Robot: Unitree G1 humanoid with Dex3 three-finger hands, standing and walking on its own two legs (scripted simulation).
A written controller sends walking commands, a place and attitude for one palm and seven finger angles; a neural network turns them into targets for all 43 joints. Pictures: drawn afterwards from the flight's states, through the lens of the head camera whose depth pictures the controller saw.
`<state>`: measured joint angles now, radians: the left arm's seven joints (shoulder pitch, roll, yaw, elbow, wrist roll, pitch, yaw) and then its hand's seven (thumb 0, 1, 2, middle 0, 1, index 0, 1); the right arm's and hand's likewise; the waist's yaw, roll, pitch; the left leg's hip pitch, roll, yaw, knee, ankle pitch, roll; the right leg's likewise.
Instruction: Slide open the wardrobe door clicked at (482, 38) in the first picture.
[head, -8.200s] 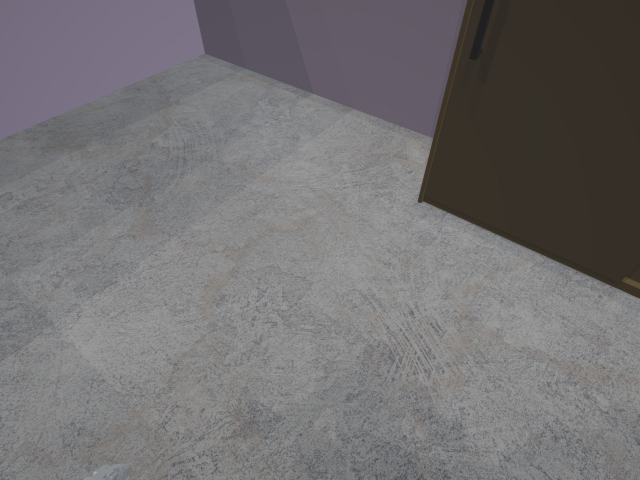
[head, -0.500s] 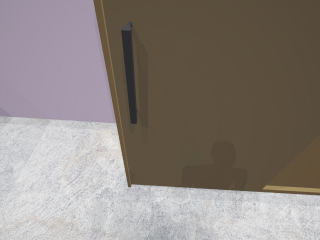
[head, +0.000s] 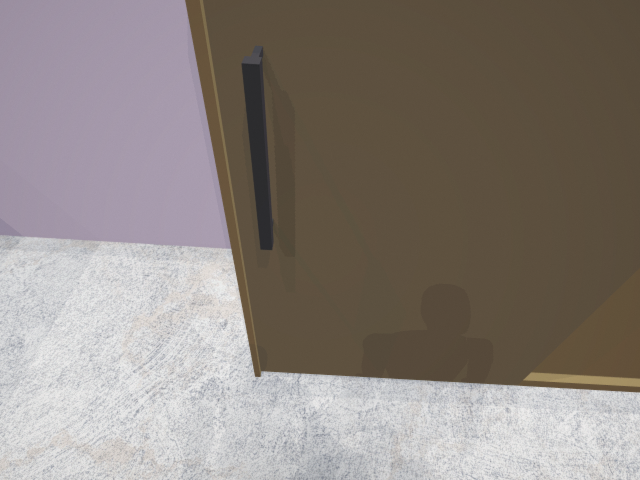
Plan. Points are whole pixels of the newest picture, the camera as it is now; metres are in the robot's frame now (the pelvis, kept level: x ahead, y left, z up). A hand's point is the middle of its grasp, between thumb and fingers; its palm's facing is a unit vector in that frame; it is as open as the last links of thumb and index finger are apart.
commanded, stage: look again from close up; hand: left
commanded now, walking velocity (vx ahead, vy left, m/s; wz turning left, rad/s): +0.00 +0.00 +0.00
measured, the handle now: (263, 163) +0.54 +0.13 +0.11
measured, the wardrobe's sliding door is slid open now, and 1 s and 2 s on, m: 0.00 0.00 0.00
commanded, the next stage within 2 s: shuffle to correct the standing spot in 0.46 s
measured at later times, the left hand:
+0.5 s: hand out of the picture -0.02 +0.17 -0.18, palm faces +0.02 -0.98 -0.18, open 7.4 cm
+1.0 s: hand out of the picture +0.00 +0.14 -0.19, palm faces +0.09 -0.98 -0.15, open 7.4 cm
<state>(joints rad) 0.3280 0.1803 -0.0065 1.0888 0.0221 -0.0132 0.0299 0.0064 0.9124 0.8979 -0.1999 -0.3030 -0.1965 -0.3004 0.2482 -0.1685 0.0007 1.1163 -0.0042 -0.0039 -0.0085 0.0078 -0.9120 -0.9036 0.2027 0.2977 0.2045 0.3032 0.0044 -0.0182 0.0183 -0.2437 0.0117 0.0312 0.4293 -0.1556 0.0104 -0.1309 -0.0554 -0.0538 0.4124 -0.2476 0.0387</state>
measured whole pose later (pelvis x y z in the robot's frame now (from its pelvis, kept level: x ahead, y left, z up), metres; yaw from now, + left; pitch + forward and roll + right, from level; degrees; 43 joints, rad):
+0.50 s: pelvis +0.00 +0.00 +0.00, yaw +0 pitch -1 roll +0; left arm 0.34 0.17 0.00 1.09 0.02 -0.01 0.03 0.01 0.91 0.90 -0.20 -0.30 -0.20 -0.30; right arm 0.27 -0.15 0.00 1.12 0.00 -0.01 -0.01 0.01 -0.91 -0.90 0.20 0.30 0.20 0.30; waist 0.00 -0.02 0.03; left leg -0.25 0.01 0.04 0.44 -0.16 0.01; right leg -0.14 -0.06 -0.05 0.42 -0.26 0.04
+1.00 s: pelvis +0.07 -0.01 -0.02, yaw +1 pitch +1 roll -1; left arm 0.45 0.12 0.03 1.11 0.03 -0.04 0.03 0.01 0.91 0.90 -0.20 -0.30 -0.20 -0.30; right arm 0.36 -0.11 -0.02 1.12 -0.01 -0.01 -0.01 0.01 -0.91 -0.90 0.20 0.30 0.20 0.30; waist 0.01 -0.01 0.00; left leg -0.30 0.04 0.04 0.65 -0.35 0.00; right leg -0.13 -0.04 -0.07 0.54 -0.42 0.02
